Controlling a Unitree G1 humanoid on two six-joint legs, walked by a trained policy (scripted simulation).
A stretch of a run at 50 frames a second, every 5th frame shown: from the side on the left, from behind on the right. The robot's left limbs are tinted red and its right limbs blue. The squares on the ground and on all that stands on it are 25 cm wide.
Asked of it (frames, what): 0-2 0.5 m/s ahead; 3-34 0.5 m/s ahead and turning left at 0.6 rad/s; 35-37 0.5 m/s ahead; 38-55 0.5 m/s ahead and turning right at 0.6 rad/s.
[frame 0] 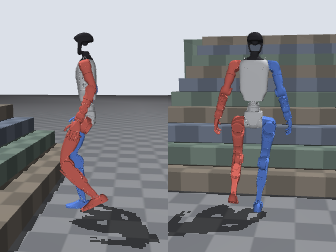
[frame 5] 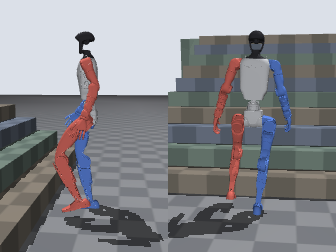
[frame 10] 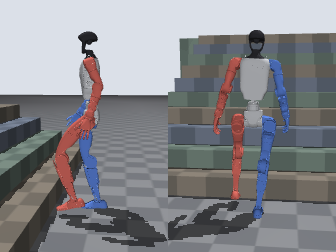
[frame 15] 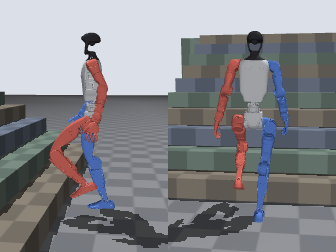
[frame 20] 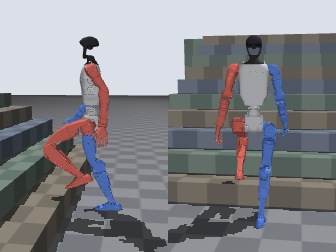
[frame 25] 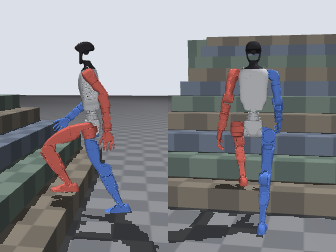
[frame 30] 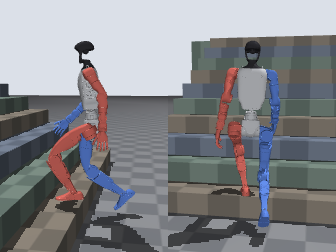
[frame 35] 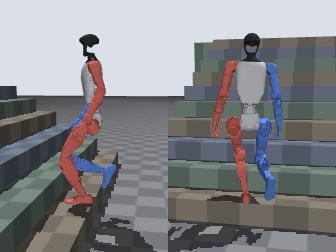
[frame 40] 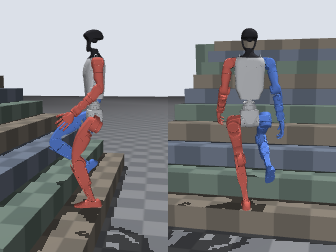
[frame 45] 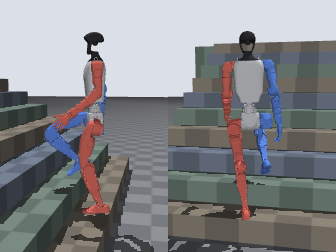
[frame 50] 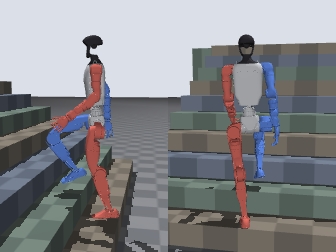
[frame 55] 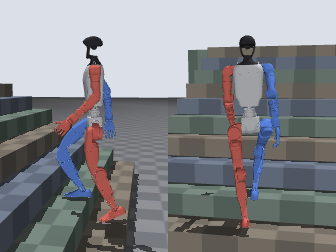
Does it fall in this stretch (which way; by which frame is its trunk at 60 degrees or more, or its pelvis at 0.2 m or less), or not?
no
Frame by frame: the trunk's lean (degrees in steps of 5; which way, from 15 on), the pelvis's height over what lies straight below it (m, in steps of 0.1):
0: 5, 0.8
5: 5, 0.8
10: 5, 0.8
15: 0, 0.8
20: 0, 0.8
25: 5, 0.8
30: 5, 0.8
35: 5, 0.7
40: 0, 0.7
45: 0, 0.8
50: 5, 0.8
55: 0, 0.8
